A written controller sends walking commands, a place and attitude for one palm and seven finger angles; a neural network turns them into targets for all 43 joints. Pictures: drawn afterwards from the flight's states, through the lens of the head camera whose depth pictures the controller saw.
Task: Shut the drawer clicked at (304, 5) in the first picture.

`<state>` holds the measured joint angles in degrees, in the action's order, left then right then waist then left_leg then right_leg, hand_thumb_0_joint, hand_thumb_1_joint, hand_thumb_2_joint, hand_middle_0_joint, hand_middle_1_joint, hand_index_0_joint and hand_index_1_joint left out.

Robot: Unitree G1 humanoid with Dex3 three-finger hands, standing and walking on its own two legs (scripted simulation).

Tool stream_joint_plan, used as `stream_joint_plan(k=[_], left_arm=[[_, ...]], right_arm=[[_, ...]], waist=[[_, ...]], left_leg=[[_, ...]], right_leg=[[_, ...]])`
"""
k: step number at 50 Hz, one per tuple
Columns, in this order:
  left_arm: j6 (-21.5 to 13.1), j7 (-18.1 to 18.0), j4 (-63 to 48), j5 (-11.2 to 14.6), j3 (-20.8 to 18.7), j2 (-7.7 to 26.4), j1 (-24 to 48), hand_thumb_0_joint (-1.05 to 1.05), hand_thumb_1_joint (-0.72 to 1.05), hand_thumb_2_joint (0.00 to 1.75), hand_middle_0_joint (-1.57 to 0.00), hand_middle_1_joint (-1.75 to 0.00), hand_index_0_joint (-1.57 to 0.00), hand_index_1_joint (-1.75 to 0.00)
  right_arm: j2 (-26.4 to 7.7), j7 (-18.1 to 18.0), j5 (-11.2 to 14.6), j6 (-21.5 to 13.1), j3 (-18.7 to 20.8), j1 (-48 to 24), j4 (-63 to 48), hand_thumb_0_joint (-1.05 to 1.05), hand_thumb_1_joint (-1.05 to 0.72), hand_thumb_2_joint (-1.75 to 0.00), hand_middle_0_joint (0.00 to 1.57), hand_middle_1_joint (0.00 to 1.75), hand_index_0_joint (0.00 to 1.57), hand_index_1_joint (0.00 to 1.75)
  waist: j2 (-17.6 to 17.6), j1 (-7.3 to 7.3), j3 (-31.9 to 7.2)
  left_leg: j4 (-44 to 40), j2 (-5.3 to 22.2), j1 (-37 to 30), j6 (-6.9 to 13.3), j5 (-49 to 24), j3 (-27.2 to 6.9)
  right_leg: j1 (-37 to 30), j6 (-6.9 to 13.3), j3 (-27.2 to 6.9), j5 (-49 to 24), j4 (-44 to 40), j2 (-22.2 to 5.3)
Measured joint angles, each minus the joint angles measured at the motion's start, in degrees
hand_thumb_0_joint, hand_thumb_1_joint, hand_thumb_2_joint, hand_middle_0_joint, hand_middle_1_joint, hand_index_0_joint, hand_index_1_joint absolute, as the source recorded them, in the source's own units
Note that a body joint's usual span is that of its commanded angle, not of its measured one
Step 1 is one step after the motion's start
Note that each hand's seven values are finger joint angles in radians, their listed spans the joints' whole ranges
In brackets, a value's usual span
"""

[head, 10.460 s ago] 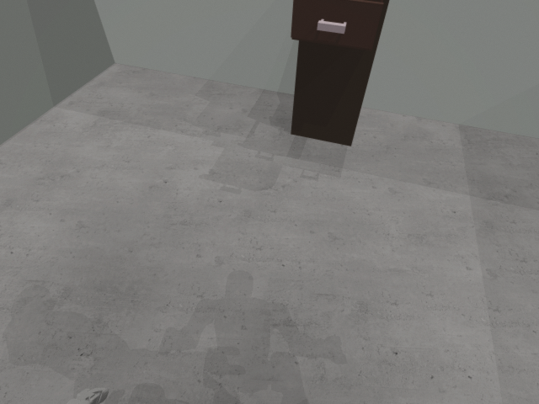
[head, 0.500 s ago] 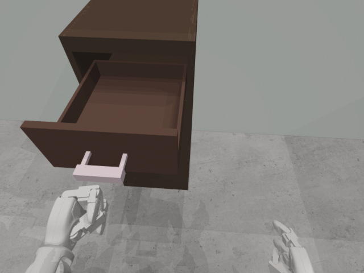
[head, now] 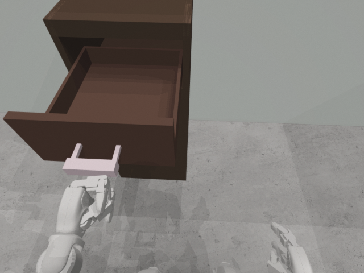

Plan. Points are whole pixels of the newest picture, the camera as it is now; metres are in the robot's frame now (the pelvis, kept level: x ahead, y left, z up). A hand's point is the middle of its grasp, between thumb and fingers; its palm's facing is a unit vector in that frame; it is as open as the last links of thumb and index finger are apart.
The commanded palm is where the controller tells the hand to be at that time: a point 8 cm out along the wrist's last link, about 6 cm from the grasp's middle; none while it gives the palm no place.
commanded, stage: bring the fist close to the handle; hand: left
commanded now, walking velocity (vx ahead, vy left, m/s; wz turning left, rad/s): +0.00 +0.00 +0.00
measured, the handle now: (95, 158) +0.34 +0.21 +0.06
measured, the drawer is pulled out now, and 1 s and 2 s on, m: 0.30 0.25 0.12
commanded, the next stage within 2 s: push the drawer shut in 0.18 s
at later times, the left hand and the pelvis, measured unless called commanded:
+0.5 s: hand (112, 197) +0.26 +0.15 +0.06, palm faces -0.01 -1.00 -0.06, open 3.3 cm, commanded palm +0.24 +0.21 +0.06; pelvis +0.00 -0.02 +0.00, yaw +1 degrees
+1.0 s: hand (114, 174) +0.30 +0.16 +0.06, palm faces -0.02 -1.00 -0.05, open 2.9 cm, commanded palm +0.30 +0.21 +0.06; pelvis -0.02 -0.01 +0.00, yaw +1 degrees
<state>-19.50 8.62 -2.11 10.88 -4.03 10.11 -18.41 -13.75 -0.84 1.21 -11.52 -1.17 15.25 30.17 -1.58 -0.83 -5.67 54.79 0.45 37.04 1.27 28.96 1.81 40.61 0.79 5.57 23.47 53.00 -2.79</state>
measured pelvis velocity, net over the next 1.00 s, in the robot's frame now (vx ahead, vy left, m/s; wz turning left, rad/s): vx -0.02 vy -0.01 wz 0.02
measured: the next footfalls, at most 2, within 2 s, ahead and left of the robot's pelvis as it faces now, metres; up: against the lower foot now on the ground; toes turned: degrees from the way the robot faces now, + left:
none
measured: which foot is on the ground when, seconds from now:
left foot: down 0.00-1.00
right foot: down 0.00-1.00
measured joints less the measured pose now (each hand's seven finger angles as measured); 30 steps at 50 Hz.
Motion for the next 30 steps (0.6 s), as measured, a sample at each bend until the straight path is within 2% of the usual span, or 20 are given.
stream_joint_plan(k=[17, 30], left_arm=[[-0.56, 1.61, 2.07, 1.61, -1.84, 1.09, 0.66, 0.02, 0.9, 0.9, -1.4, -1.6, -1.4, -1.6], [-0.79, 2.89, 8.15, 1.86, -2.9, 1.73, 7.1, 0.01, 0.87, 0.92, -1.4, -1.6, -1.4, -1.6]], right_arm=[[-0.66, -0.64, 0.49, 0.44, 0.05, -0.49, -0.31, 0.01, -0.9, -0.9, 0.2, 0.3, 0.2, 0.3], [-0.91, -0.87, 0.56, 0.9, -0.07, -0.94, 1.3, 0.01, -0.9, -0.9, 0.2, 0.3, 0.2, 0.3]], waist=[[-0.27, -0.1, -0.35], [-0.25, 0.05, 0.09]], left_leg=[[0.02, 0.46, 0.1, -0.94, -0.16, -1.08], [-0.77, 0.38, -0.18, -1.28, -0.9, -1.3]], right_leg=[[-0.16, 0.94, 1.04, 0.31, 0.13, 0.42], [-0.36, 1.28, 1.24, -0.05, -0.24, 0.37]])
